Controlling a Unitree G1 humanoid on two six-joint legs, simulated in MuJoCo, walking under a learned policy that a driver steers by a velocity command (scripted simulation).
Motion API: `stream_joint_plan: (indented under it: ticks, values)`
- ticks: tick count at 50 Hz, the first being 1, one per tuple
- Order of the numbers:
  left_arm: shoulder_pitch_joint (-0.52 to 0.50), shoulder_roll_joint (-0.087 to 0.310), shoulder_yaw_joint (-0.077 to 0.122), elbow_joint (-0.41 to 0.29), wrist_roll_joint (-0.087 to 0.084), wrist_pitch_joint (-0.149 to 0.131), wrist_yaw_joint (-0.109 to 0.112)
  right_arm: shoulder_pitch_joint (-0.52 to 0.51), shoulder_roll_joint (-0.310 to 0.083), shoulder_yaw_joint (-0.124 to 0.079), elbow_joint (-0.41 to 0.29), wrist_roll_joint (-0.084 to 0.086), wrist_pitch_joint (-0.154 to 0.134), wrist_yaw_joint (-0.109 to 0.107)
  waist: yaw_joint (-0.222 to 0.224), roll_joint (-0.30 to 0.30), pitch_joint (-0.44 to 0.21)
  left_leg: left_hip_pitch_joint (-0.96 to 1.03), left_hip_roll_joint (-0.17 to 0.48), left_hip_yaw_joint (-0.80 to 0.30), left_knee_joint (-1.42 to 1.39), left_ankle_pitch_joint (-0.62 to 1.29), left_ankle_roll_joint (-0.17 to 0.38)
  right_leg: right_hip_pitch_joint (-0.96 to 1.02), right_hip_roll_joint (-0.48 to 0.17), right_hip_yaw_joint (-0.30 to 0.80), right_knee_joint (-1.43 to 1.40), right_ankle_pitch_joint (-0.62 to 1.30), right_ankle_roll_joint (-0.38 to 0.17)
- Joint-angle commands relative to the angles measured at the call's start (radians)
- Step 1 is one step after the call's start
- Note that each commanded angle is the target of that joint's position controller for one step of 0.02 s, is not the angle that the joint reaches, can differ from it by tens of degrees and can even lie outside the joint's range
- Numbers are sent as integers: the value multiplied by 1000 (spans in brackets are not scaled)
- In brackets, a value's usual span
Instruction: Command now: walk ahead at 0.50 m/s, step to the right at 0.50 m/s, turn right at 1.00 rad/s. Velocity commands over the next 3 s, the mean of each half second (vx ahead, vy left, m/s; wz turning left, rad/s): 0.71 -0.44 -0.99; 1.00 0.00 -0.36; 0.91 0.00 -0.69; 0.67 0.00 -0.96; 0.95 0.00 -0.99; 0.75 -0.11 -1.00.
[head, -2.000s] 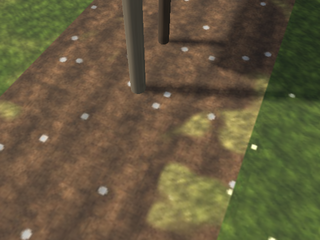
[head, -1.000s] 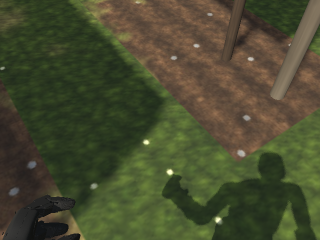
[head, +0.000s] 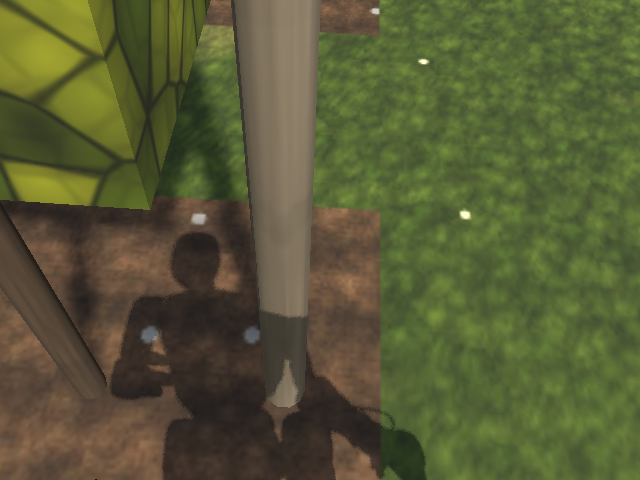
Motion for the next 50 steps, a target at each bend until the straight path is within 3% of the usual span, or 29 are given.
stream_joint_plan:
  ticks: [1, 2, 4, 6, 7, 8, 9, 10, 12, 14, 16, 17, 19, 22, 24, 25, 26, 27, 28, 30, 31, 34, 35, 37, 40, 44, 48, 49, 50]
  values:
    - [126, 224, 78, -40, -17, -24, 60, 51, -109, -1, -82, -40, 1, -6, 30, 46, -194, -463, -77, -94, 110, -102, 21, 569, -251, 436, -247, 439, -279]
    - [85, 167, 57, -64, 0, -23, 49, 74, -148, -11, -48, -37, 5, -5, -1, 134, -169, -386, -30, -109, -65, -118, 32, 457, -243, 441, -266, 367, -236]
    - [-65, 112, 28, -120, 20, 1, 31, 111, -163, -26, 1, -12, 8, -10, -55, 103, -87, -117, 3, -127, -394, -171, 47, 109, -216, 466, -292, 298, -176]
    - [-114, 122, 25, -138, 36, -4, 7, 334, -165, -38, 80, 21, -6, -8, -197, 134, -174, 409, -11, -138, -828, 160, 80, -246, -112, 443, -181, 62, -31]
    - [-82, 32, -6, -164, 9, -24, 4, 404, -257, -64, 109, -9, -6, -8, -224, 401, -270, 649, 247, -342, -954, 196, 132, -415, 5, 275, 80, -257, 54]
    - [-81, 17, -23, -203, 34, -15, 14, 386, -324, -70, 73, -30, 5, -19, -196, 355, -298, 533, 551, -665, -1092, -24, 162, -387, -13, 274, 328, -369, 111]
    - [-148, 68, -10, -218, 40, 6, 28, 289, -255, -58, 64, -55, 13, -43, -191, 228, -179, 366, 565, -735, -1084, 129, 178, -383, -66, 258, 489, -343, 126]
    - [-127, 59, -3, -206, 32, 4, 19, 200, -199, -47, 72, -45, 6, -42, -117, 173, -52, 396, 493, -553, -1012, 316, 137, -489, -86, 253, 630, -324, 113]
    - [-55, 12, -6, -157, 26, 1, 9, 257, -132, -33, 99, -51, 1, -13, -87, 147, -87, 528, 302, -200, -798, 846, 18, -552, -85, 216, 939, -259, 103]
    - [19, -22, -5, -173, 1, 10, 2, 246, -77, -11, 85, -59, 32, -5, -34, 164, -34, 364, 211, -49, -810, 887, -52, -457, -61, 204, 958, -191, 95]
    - [-10, -45, -13, -197, -35, 14, -5, 159, -129, -23, 46, -50, 31, 13, -5, 170, 73, 200, 132, 71, -906, 821, -45, -373, -94, 86, 711, -156, 107]
    - [-114, -44, -14, -227, -22, 18, -7, 124, -168, -32, 29, -55, 17, -5, -27, 189, 178, 139, 199, 67, -909, 996, -23, -388, -114, 69, 592, -233, 134]
    - [-171, -91, -30, -227, -49, 1, -29, 50, -216, -43, 4, -15, -22, 16, -27, 195, 86, 71, 150, 195, -899, 1295, 18, -96, -98, -98, 303, -291, 106]
    - [294, 10, 24, -131, -69, 49, 7, -86, -355, -99, -81, 30, -42, 27, 166, 192, -216, 136, 255, 148, -647, 1356, 102, 295, -105, -96, 283, -242, 47]
    - [504, 79, 68, -38, -61, 36, 23, -128, -269, -77, -120, 42, -34, 19, 227, 42, -261, 16, 134, 116, -172, 839, 87, 497, -9, 57, 75, -235, -20]
    - [406, 90, 58, -26, -60, 7, 43, -169, -109, -27, -126, 3, -22, 56, 168, -124, -83, -197, -20, 71, 126, 104, 58, 403, -33, 193, -30, -168, -65]
    - [406, 215, 69, -9, -62, -25, 74, -146, 33, 26, -272, -71, -28, 90, 20, -258, -99, -480, -148, -139, 216, -18, 31, 416, -152, 810, -268, -493, -22]
    - [411, 273, 83, 35, -46, -51, 81, 21, -14, 21, -226, -80, -38, 116, -40, -238, -141, -516, -101, -201, 236, 10, 37, 427, -284, 995, -388, -869, -88]
    - [428, 235, 74, 68, -36, -59, 104, 77, -44, 19, -203, -63, -52, 120, -63, -198, -86, -469, -110, -193, 239, -30, 34, 297, -288, 1027, -419, -944, -93]
    - [427, 125, 42, 91, -20, -69, 126, -7, -39, 35, -191, -63, -63, 125, -50, -117, -36, -449, -71, -176, 199, 15, 30, 157, -207, 771, -312, -774, -71]
    - [406, 153, 51, 88, -28, -91, 134, -113, -75, 40, -220, -74, -57, 118, -39, 16, -37, -457, -35, -200, 72, 148, 43, 168, -247, 785, -360, -690, -25]
    - [470, 69, 27, 158, -53, -124, 120, -204, -84, 51, -223, -56, -41, 101, 18, -113, -11, -514, -25, -172, 36, 253, 31, 238, -198, 761, -393, -559, -25]
    - [477, 40, 20, 161, -59, -133, 121, -228, -39, 68, -227, -60, -36, 100, 22, -87, 10, -626, 2, -154, 41, 266, 36, 308, -188, 675, -404, -485, -29]
    - [539, 71, 27, 175, -43, -152, 123, -451, -80, 62, -314, -58, -39, 108, 79, 99, 87, -781, 42, -153, -203, 384, 42, 417, -256, 669, -485, -362, -52]
    - [446, 59, 24, 128, -49, -170, 120, -606, -12, 78, -375, -20, -48, 125, 96, 64, 87, -606, -21, -63, -553, 548, 11, 344, -192, 451, -534, -12, -19]
    - [468, 85, 37, 181, -77, -187, 115, -503, 48, 85, -335, -33, -57, 151, 81, -15, -27, -349, -106, 18, -722, 656, 90, 464, -221, 324, -515, 551, 10]
    - [432, 162, 50, 201, -24, -168, 131, -149, -113, 15, -227, -35, -74, 100, -79, -83, -230, -9, -197, 32, -716, 479, 136, 596, -232, 312, 2, 1120, 48]
    - [343, 165, 50, 183, -17, -164, 126, 57, -144, -3, -172, -43, -74, 79, -197, -81, -286, 226, -117, -65, -710, 402, 167, 422, -205, 315, 293, 1001, 50]
    - [252, 90, 33, 143, -13, -175, 127, 234, -221, -25, -158, -55, -61, 61, -287, 148, -423, 443, 79, -309, -670, 176, 192, 213, -68, 244, 778, 470, 62]
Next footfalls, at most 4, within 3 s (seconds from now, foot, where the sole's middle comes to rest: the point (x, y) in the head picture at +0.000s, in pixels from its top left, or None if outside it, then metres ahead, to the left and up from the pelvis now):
0.14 left None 0.15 0.15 -0.74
0.50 right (456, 477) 0.43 -0.25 -0.74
0.98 left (488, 272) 0.92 -0.38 -0.74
1.42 right None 1.10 -0.81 -0.74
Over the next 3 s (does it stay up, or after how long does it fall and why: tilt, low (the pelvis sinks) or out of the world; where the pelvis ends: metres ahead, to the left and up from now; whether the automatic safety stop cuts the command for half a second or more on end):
stays up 1.02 -1.71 0.03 its command is cut before an obstacle from the start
